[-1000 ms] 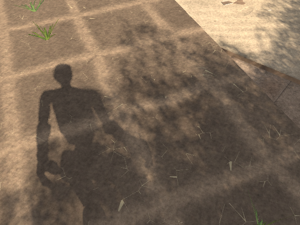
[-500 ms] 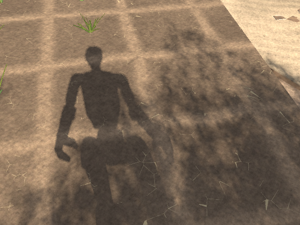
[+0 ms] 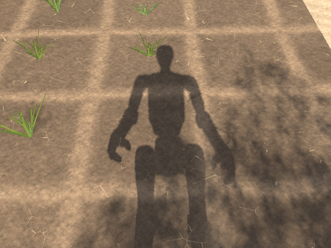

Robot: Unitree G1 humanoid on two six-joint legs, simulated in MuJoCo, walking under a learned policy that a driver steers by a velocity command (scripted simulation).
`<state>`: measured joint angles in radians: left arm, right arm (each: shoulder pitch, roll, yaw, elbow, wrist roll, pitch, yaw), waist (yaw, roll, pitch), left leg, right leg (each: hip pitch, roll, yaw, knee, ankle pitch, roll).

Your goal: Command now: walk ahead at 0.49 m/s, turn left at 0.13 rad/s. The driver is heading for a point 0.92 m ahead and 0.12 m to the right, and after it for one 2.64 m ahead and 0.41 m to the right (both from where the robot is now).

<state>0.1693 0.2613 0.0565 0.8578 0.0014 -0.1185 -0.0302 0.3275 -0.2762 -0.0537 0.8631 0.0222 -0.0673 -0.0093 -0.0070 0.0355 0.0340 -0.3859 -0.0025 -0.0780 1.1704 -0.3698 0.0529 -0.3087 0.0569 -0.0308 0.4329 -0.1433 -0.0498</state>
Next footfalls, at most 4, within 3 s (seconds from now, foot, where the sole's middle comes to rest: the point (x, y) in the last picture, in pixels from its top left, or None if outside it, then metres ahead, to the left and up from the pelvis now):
0.36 left None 0.39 0.16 -0.77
0.92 right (196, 202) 0.67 -0.09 -0.77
1.40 left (174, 139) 1.00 -0.01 -0.77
1.90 right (226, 111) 1.18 -0.29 -0.77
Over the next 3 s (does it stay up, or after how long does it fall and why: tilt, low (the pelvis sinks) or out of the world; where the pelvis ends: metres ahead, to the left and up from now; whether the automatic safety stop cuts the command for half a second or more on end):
stays up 1.64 -0.20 -0.01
